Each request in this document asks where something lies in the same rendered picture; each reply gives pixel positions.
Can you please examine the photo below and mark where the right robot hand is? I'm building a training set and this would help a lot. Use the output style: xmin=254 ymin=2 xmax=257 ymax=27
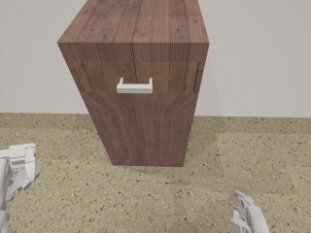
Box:
xmin=230 ymin=189 xmax=270 ymax=233

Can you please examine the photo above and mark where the handle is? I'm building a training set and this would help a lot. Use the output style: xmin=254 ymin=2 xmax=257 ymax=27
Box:
xmin=117 ymin=78 xmax=153 ymax=94

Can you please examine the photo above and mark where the left robot hand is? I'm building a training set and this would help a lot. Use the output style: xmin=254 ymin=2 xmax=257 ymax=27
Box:
xmin=0 ymin=143 xmax=40 ymax=211

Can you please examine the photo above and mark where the cabinet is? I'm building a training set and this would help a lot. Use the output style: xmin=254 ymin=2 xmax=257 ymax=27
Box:
xmin=57 ymin=0 xmax=210 ymax=167

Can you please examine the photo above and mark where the left robot forearm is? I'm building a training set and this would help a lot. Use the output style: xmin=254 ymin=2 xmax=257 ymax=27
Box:
xmin=0 ymin=210 xmax=11 ymax=233

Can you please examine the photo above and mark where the drawer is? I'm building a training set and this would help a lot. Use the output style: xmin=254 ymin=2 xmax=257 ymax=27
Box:
xmin=73 ymin=61 xmax=198 ymax=93

